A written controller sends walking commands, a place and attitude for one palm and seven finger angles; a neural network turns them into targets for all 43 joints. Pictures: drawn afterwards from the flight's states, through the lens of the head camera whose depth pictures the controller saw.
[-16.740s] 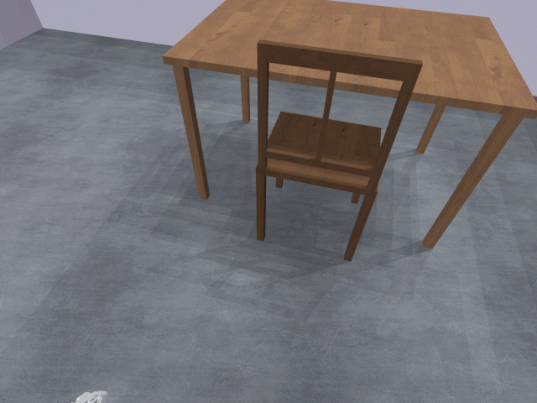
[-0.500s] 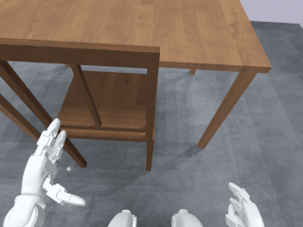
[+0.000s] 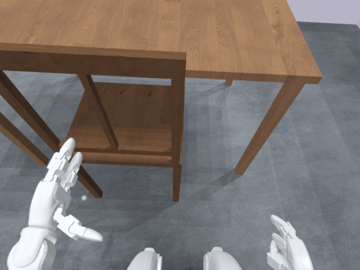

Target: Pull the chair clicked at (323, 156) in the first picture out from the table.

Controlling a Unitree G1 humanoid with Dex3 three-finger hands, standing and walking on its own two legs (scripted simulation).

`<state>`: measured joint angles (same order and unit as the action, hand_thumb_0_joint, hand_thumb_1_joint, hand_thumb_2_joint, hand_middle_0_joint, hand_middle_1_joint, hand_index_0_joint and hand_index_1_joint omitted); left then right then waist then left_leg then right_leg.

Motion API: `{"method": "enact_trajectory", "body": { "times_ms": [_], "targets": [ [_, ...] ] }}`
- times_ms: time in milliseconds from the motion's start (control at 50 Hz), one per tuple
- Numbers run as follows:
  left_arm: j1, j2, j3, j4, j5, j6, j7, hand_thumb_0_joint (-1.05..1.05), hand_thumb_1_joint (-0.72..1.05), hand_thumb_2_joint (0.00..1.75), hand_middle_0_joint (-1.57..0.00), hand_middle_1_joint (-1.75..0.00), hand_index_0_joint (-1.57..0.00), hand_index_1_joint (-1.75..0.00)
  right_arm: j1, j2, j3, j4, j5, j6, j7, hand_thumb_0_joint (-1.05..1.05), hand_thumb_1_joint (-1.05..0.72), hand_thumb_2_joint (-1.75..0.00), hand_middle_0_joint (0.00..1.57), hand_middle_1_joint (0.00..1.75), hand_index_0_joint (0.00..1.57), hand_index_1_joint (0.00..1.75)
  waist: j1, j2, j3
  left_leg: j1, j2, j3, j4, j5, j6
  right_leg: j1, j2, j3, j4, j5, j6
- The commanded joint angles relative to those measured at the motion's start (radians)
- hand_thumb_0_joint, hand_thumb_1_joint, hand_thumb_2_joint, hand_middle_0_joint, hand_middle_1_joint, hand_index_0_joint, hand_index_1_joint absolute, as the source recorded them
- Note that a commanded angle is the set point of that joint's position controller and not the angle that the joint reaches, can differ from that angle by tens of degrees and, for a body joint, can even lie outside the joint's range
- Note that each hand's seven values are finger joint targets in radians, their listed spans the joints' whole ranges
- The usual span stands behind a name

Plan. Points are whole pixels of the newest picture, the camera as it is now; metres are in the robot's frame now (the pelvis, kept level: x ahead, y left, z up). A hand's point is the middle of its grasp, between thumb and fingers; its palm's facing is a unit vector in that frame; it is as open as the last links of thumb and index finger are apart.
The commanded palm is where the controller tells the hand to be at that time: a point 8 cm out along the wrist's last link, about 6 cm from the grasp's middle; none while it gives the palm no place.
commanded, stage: aim the fingers beside a spindle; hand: left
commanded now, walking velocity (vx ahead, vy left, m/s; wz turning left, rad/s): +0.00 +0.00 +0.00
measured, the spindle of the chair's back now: (102, 117) +0.48 +0.23 +0.00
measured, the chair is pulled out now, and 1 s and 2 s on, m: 0.00 0.00 0.00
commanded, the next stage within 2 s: none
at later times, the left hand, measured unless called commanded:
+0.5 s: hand (90, 187) +0.28 +0.21 +0.01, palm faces -0.03 -1.00 -0.03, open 16.9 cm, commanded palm +0.27 +0.26 +0.02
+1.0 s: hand (98, 177) +0.31 +0.20 -0.01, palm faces -0.05 -1.00 -0.02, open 16.9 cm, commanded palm +0.30 +0.26 +0.00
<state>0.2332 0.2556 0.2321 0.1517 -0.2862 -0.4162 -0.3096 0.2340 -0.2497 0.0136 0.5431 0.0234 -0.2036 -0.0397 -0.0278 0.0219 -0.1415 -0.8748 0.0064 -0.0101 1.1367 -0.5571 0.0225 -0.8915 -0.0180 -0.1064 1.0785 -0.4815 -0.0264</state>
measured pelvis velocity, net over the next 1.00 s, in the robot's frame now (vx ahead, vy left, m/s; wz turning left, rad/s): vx -0.01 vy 0.02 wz -0.01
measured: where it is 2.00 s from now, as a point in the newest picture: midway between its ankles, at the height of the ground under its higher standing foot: outside the picture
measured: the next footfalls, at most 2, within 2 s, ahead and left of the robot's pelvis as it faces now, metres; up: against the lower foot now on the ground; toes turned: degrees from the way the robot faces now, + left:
none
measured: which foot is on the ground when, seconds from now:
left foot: down 0.00-1.00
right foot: down 0.00-1.00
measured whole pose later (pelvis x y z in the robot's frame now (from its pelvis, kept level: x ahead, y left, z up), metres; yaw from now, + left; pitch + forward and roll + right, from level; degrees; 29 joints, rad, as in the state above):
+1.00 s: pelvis -0.01 +0.02 -0.02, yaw -1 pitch +22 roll -3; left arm -0.07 0.26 0.23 0.38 -0.24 -0.44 -0.29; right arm 0.22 -0.26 0.01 0.57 0.01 -0.16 -0.03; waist -0.04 0.02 -0.15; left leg -1.06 0.00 0.01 1.25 -0.58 0.05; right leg -1.07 -0.03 -0.09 1.19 -0.50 -0.01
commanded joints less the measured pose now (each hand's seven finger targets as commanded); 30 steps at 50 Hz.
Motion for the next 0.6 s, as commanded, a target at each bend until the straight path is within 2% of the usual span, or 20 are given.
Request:
{"method": "enact_trajectory", "body": {
  "times_ms": [0,20,80,120,140,200,260,300,320,400,420,440,480,500,540,580],
  "targets": [
    [-0.128,0.160,0.089,-0.150,-0.005,-0.076,0.023,0.00,-0.50,0.30,-0.06,-0.08,-0.06,-0.08,-0.015,-0.141,-0.056,-0.120,-0.001,-0.049,-0.006,0.00,-0.90,-0.90,0.20,0.30,0.20,0.30,-0.006,0.033,-0.238,0.076,-0.010,-0.025,-0.146,0.321,-0.006,0.186,0.015,0.063,-0.116,0.224,0.004],
    [-0.116,0.142,0.077,-0.135,-0.007,-0.072,0.019,0.00,-0.50,0.30,-0.06,-0.08,-0.06,-0.08,-0.013,-0.140,-0.055,-0.124,-0.001,-0.047,-0.004,0.00,-0.90,-0.90,0.20,0.30,0.20,0.30,-0.003,0.031,-0.236,0.071,-0.012,-0.024,-0.148,0.315,-0.006,0.190,0.014,0.063,-0.118,0.219,0.003],
    [-0.125,0.145,0.064,-0.149,-0.009,-0.065,0.004,0.00,-0.50,0.30,-0.06,-0.08,-0.06,-0.08,-0.013,-0.145,-0.056,-0.134,0.000,-0.046,-0.002,0.00,-0.90,-0.90,0.20,0.30,0.20,0.30,0.003,0.045,-0.279,0.081,-0.012,-0.023,-0.147,0.334,-0.005,0.208,0.011,0.066,-0.113,0.238,0.002],
    [-0.138,0.167,0.083,-0.148,-0.011,-0.063,0.001,0.00,-0.50,0.30,-0.06,-0.08,-0.06,-0.08,-0.012,-0.149,-0.057,-0.135,0.002,-0.043,-0.004,0.00,-0.90,-0.90,0.20,0.30,0.20,0.30,0.003,0.023,-0.292,0.072,-0.011,-0.024,-0.145,0.329,-0.003,0.218,0.012,0.070,-0.113,0.236,0.004],
    [-0.155,0.172,0.087,-0.135,-0.012,-0.065,0.002,0.00,-0.50,0.30,-0.06,-0.08,-0.06,-0.08,-0.011,-0.148,-0.057,-0.130,0.001,-0.043,-0.005,0.00,-0.90,-0.90,0.20,0.30,0.20,0.30,-0.006,0.011,-0.286,0.062,-0.009,-0.025,-0.137,0.324,0.000,0.208,0.014,0.072,-0.112,0.232,0.006],
    [-0.177,0.191,0.118,-0.138,-0.016,-0.083,0.009,0.00,-0.50,0.30,-0.06,-0.08,-0.06,-0.08,-0.011,-0.146,-0.056,-0.125,-0.001,-0.042,-0.006,0.00,-0.90,-0.90,0.20,0.30,0.20,0.30,0.004,0.036,-0.290,0.054,-0.010,-0.025,-0.137,0.319,-0.004,0.202,0.013,0.072,-0.103,0.223,0.002],
    [-0.195,0.195,0.131,-0.104,-0.017,-0.094,0.014,0.00,-0.50,0.30,-0.06,-0.08,-0.06,-0.08,-0.012,-0.145,-0.055,-0.117,-0.004,-0.041,-0.004,0.00,-0.90,-0.90,0.20,0.30,0.20,0.30,0.004,0.034,-0.283,0.042,-0.010,-0.024,-0.128,0.315,-0.004,0.186,0.013,0.074,-0.095,0.217,0.002],
    [-0.235,0.179,0.108,-0.094,-0.012,-0.099,0.010,0.00,-0.50,0.30,-0.06,-0.08,-0.06,-0.08,-0.012,-0.149,-0.055,-0.110,-0.003,-0.042,-0.003,0.00,-0.90,-0.90,0.20,0.30,0.20,0.30,-0.005,0.047,-0.284,0.050,-0.008,-0.032,-0.128,0.304,-0.007,0.154,0.014,0.065,-0.086,0.197,0.000],
    [-0.239,0.154,0.078,-0.078,-0.010,-0.094,0.004,0.00,-0.50,0.30,-0.06,-0.08,-0.06,-0.08,-0.012,-0.150,-0.055,-0.113,-0.002,-0.043,-0.003,0.00,-0.90,-0.90,0.20,0.30,0.20,0.30,-0.012,0.042,-0.275,0.047,-0.008,-0.030,-0.124,0.295,-0.005,0.142,0.014,0.067,-0.088,0.189,0.002],
    [-0.311,0.138,0.034,-0.072,0.002,-0.079,-0.006,0.00,-0.50,0.30,-0.06,-0.08,-0.06,-0.08,-0.006,-0.158,-0.056,-0.108,-0.002,-0.045,-0.005,0.00,-0.90,-0.90,0.20,0.30,0.20,0.30,-0.020,0.078,-0.297,0.078,-0.004,-0.044,-0.125,0.295,-0.011,0.097,0.011,0.056,-0.077,0.170,-0.002],
    [-0.327,0.140,0.032,-0.064,0.004,-0.074,-0.003,0.00,-0.50,0.30,-0.06,-0.08,-0.06,-0.08,0.000,-0.162,-0.057,-0.107,-0.001,-0.044,-0.006,0.00,-0.90,-0.90,0.20,0.30,0.20,0.30,-0.025,0.049,-0.293,0.079,-0.001,-0.052,-0.127,0.292,-0.012,0.087,0.013,0.050,-0.075,0.163,-0.001],
    [-0.331,0.137,0.025,-0.059,0.009,-0.073,0.000,0.00,-0.50,0.30,-0.06,-0.08,-0.06,-0.08,-0.003,-0.163,-0.058,-0.110,-0.001,-0.044,-0.007,0.00,-0.90,-0.90,0.20,0.30,0.20,0.30,-0.021,0.051,-0.299,0.079,0.000,-0.054,-0.126,0.299,-0.012,0.079,0.013,0.050,-0.068,0.161,-0.003],
    [-0.365,0.158,0.050,-0.057,0.013,-0.070,0.015,0.00,-0.50,0.30,-0.06,-0.08,-0.06,-0.08,0.005,-0.164,-0.061,-0.104,-0.005,-0.039,-0.008,0.00,-0.90,-0.90,0.20,0.30,0.20,0.30,-0.018,0.027,-0.331,0.076,-0.002,-0.053,-0.115,0.313,-0.012,0.088,0.012,0.053,-0.059,0.182,0.000],
    [-0.345,0.175,0.075,-0.044,0.014,-0.068,0.024,0.00,-0.50,0.30,-0.06,-0.08,-0.06,-0.08,0.004,-0.162,-0.060,-0.107,-0.007,-0.035,-0.006,0.00,-0.90,-0.90,0.20,0.30,0.20,0.30,-0.005,0.038,-0.328,0.065,-0.005,-0.048,-0.116,0.310,-0.013,0.098,0.011,0.056,-0.060,0.182,-0.001],
    [-0.367,0.223,0.122,-0.013,0.021,-0.070,0.042,0.00,-0.50,0.30,-0.06,-0.08,-0.06,-0.08,0.000,-0.162,-0.056,-0.106,-0.010,-0.023,-0.006,0.00,-0.90,-0.90,0.20,0.30,0.20,0.30,0.003,0.015,-0.324,0.026,-0.007,-0.043,-0.110,0.297,-0.010,0.113,0.013,0.061,-0.051,0.180,-0.001],
    [-0.371,0.226,0.139,-0.015,0.023,-0.079,0.052,0.00,-0.50,0.30,-0.06,-0.08,-0.06,-0.08,-0.005,-0.152,-0.056,-0.113,-0.011,-0.012,-0.002,0.00,-0.90,-0.90,0.20,0.30,0.20,0.30,0.013,0.029,-0.341,0.028,-0.009,-0.037,-0.108,0.307,-0.011,0.126,0.012,0.066,-0.045,0.194,-0.002]
  ]
}}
